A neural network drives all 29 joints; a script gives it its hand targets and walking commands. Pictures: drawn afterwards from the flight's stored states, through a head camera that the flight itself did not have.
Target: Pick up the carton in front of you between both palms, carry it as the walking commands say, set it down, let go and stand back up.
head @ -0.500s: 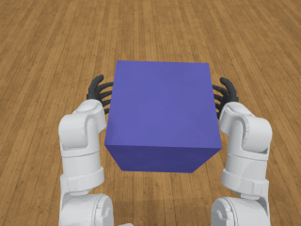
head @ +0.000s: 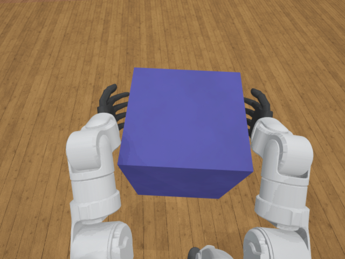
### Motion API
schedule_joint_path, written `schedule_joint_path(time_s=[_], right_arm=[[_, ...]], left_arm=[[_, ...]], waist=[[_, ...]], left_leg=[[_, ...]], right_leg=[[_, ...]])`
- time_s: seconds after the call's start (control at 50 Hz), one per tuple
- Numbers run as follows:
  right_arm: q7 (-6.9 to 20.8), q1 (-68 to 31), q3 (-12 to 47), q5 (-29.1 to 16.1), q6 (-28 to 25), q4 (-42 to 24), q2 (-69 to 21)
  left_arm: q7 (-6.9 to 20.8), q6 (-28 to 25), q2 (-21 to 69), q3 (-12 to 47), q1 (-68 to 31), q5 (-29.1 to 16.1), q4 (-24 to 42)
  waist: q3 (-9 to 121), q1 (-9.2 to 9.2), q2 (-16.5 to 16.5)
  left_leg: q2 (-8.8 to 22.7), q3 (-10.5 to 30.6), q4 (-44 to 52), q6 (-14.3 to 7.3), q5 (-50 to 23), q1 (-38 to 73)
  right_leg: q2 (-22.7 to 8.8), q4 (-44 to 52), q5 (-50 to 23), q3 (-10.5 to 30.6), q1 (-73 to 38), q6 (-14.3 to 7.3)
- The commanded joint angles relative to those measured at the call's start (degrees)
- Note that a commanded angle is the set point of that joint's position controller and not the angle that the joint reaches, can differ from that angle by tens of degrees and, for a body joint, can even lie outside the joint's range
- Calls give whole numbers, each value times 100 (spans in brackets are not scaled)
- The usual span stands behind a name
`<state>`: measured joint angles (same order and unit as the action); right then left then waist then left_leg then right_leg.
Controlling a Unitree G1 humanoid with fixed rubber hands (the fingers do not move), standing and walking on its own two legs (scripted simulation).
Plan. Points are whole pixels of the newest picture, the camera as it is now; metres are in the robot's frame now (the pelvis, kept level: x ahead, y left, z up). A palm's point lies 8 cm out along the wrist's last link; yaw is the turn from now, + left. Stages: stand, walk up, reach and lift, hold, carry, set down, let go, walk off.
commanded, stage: carry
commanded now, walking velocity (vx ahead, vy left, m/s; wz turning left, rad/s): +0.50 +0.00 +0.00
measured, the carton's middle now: (182, 142) +0.35 +0.00 +0.09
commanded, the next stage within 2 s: none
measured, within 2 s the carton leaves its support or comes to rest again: neither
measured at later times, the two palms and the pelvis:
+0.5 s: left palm (126, 38) +0.62 +0.14 +0.20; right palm (237, 42) +0.61 -0.16 +0.19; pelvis +0.28 +0.00 +0.03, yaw -3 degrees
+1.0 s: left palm out of the picture +0.90 +0.12 +0.23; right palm out of the picture +0.89 -0.18 +0.22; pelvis +0.56 -0.02 +0.06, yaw -1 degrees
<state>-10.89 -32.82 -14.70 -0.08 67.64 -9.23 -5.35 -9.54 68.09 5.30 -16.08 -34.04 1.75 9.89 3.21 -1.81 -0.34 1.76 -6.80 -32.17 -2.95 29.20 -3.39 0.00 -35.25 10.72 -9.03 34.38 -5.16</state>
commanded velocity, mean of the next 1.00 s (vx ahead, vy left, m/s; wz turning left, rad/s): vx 0.50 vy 0.00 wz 0.00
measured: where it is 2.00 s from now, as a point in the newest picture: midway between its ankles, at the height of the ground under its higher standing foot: (179, 118)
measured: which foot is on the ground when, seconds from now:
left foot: down 0.00-0.02, up 0.04-0.50, down 0.52-1.00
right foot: down 0.00-0.54, up 0.56-0.98, down 1.00-1.00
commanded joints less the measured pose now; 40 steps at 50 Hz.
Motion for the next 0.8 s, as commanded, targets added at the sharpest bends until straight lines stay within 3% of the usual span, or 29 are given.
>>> schedule_joint_path(time_s=[0.0,0.02,0.04,0.06,0.08,0.1,0.12,0.16,0.26,0.32,0.36,0.42,0.46,0.48,0.5,0.52,0.54,0.56,0.58,0.6,0.62,0.64,0.68,0.78], right_arm=[[234,-3199,3428,-1095,-4,-212,-3916],[203,-3224,3365,-1038,9,-274,-3840],[171,-3311,3328,-959,-10,-298,-3981],[147,-3385,3240,-904,-57,-368,-4071],[156,-3446,3244,-864,-116,-452,-4201],[150,-3406,3205,-773,-169,-437,-4233],[151,-3289,3210,-715,-215,-452,-4241],[136,-3319,3347,-681,-284,-591,-4250],[109,-3071,3512,-813,-271,-689,-3884],[113,-3050,3552,-903,-156,-632,-3763],[115,-3060,3502,-904,-84,-454,-3771],[105,-3032,3392,-850,-14,-255,-3679],[83,-3012,3257,-798,15,-31,-3661],[64,-2957,3178,-799,10,28,-3660],[44,-2804,3115,-775,0,137,-3634],[11,-3022,3175,-799,-54,-28,-3599],[26,-2997,3195,-812,-47,134,-3854],[87,-3227,3323,-984,-48,-84,-3984],[173,-3466,3500,-1143,-79,-262,-4207],[256,-3831,3676,-1300,-137,-468,-4404],[321,-3948,3780,-1434,-176,-526,-4567],[358,-4157,3857,-1569,-220,-648,-4667],[371,-4079,3874,-1607,-255,-738,-4525],[231,-3339,3532,-1291,-137,-458,-3913]], left_arm=[[20,-24,3484,3137,-2925,-956,-31],[6,-25,3553,3127,-2736,-957,-210],[68,-57,3777,3277,-2981,-1126,59],[141,-97,4141,3517,-3266,-1371,192],[229,-170,4386,3717,-3509,-1552,396],[301,-232,4537,3843,-3685,-1682,486],[346,-314,4605,3961,-3873,-1818,695],[394,-394,4571,4074,-3955,-1930,892],[312,-330,3984,3867,-3269,-1672,719],[235,-232,3703,3631,-3001,-1482,557],[202,-166,3620,3497,-2941,-1336,443],[142,-97,3413,3286,-2775,-1158,144],[109,-66,3430,3271,-2861,-1127,83],[93,-40,3479,3262,-2888,-1141,51],[91,-20,3455,3244,-2953,-1107,63],[91,-11,3549,3167,-2952,-1130,215],[76,-18,3610,3209,-3345,-1123,295],[50,-37,3680,3111,-3181,-1037,65],[74,-72,3821,3065,-3157,-997,96],[98,-97,3982,3078,-3227,-955,80],[113,-155,4015,3102,-3293,-939,196],[119,-170,4116,3162,-3336,-927,178],[102,-227,3962,3245,-3346,-903,252],[21,-142,3614,3328,-3076,-982,308]], waist=[[3103,530,963],[3132,730,1669],[2863,623,1331],[2576,634,610],[2450,523,167],[2457,418,110],[2485,373,194],[2438,335,475],[2181,429,361],[1914,517,410],[1745,551,634],[1500,582,922],[1680,190,968],[2141,-135,659],[2736,-382,84],[3215,-330,-1335],[2851,-314,-1598],[2591,-271,-941],[2405,-276,-247],[2249,-175,-73],[2237,-40,-124],[2294,7,-233],[2262,10,-502],[2017,-150,-420]], left_leg=[[-60,92,-3650,150,-1547,-2224],[-727,662,-4933,168,-68,-3532],[-332,1002,-5491,32,-209,-4049],[-205,956,-5512,-15,-337,-4263],[-21,948,-5181,-22,-540,-4221],[106,965,-4852,-35,-741,-4073],[141,897,-4663,-21,-838,-3980],[156,707,-4478,22,-919,-4046],[323,503,-3696,170,-1260,-4924],[263,279,-2625,198,-1527,-4760],[138,71,-1920,161,-1664,-4487],[-102,-276,-1157,22,-1579,-3975],[-528,-639,-514,-153,-1280,-2610],[-747,-846,-7,-200,-1469,-1188],[-212,133,196,-278,-991,448],[1583,3653,926,-1124,148,1604],[1787,4942,1652,-1536,-472,1713],[1817,4310,1249,-1562,-1159,1606],[1686,3662,982,-1409,-1629,1158],[1498,3091,966,-1170,-1891,779],[1364,2692,1119,-976,-1525,472],[1322,2464,1224,-932,-1392,406],[1240,2231,1408,-979,-1164,398],[1169,1680,1508,-1148,-2020,880]], right_leg=[[-1652,707,290,3012,-4726,-705],[-1990,1601,440,4914,-5154,-1335],[-1955,1453,146,4425,-5004,-1334],[-1797,1178,-451,3815,-4654,-1205],[-1625,1110,-679,3360,-4245,-957],[-1526,1201,-331,3017,-3951,-778],[-1495,1333,-16,2871,-3802,-724],[-1442,1464,-82,2531,-3603,-809],[-1476,1644,-478,2141,-4073,-964],[-1195,1695,-889,1640,-4132,-831],[-1068,1681,-1341,1375,-4157,-739],[-1076,1630,-2170,1163,-4163,-588],[-1043,745,-3892,681,-3802,-319],[-925,-297,-4102,325,-3371,-95],[-757,-1555,-2713,213,-2358,166],[-14,-3188,-555,391,-563,412],[498,-4234,1661,959,559,337],[158,-4813,1714,1215,1019,187],[-77,-4858,1457,1195,1099,129],[-238,-4566,1208,1211,1074,104],[-345,-4231,1079,1214,919,112],[-357,-4054,1024,1107,845,132],[-429,-3831,817,964,977,202],[-606,-2597,441,703,1625,501]])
